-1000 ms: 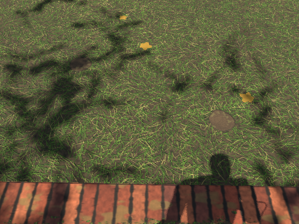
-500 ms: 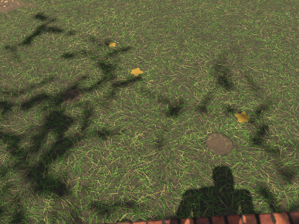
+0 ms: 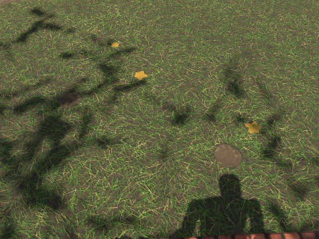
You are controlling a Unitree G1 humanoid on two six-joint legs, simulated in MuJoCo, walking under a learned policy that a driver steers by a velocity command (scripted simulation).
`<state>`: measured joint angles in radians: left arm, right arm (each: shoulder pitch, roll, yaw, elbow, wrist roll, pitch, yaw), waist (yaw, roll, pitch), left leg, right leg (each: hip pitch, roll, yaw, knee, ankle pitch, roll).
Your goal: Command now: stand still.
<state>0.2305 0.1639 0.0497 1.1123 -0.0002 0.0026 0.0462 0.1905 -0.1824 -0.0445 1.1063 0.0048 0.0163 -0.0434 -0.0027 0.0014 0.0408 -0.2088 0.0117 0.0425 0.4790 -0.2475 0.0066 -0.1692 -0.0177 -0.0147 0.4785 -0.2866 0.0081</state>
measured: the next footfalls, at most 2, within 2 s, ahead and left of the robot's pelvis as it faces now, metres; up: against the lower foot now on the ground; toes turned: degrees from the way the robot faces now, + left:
left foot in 1.88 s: +0.41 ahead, +0.08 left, +0.00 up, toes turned +1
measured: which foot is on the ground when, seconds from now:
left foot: down 0.00-1.00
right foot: down 0.00-1.00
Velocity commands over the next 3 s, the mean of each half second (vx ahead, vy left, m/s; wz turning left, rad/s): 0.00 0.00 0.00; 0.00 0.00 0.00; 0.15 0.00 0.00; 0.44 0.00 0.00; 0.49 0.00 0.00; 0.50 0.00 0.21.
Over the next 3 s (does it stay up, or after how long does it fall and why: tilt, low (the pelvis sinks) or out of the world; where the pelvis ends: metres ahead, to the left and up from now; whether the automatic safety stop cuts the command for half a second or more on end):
stays up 0.91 -0.16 -0.18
